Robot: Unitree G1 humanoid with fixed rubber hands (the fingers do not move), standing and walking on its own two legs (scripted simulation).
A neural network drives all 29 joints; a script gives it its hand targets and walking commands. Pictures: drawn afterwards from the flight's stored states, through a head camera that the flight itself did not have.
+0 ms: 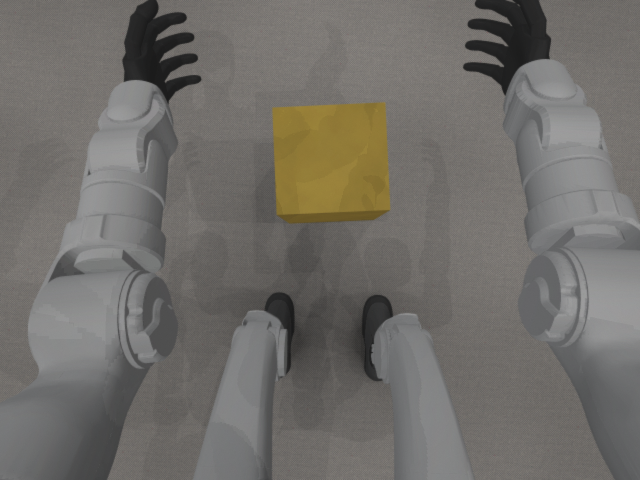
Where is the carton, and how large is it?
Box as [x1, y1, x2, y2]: [272, 102, 389, 223]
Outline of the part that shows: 384,102 272,108 277,215 289,223 373,219 389,209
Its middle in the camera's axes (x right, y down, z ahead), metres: +0.02 -0.15 +0.83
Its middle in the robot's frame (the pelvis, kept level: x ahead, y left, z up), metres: +0.52 +0.01 -0.52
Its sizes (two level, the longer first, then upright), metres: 0.210 0.200 0.250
